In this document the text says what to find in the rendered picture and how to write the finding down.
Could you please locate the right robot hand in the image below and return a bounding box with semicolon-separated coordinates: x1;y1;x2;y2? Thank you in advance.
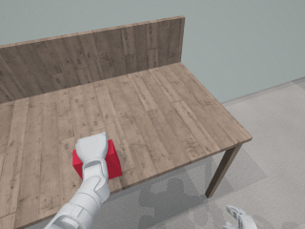
223;205;257;229

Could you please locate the table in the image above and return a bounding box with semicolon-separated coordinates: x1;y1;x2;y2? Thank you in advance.
0;15;253;229

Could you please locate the left robot hand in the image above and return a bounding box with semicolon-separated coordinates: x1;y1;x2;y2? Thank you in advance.
75;132;109;163

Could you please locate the robot left forearm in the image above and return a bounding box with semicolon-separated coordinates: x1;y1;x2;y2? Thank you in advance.
44;157;111;229

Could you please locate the sponge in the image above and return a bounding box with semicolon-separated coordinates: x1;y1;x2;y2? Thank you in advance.
72;139;123;180

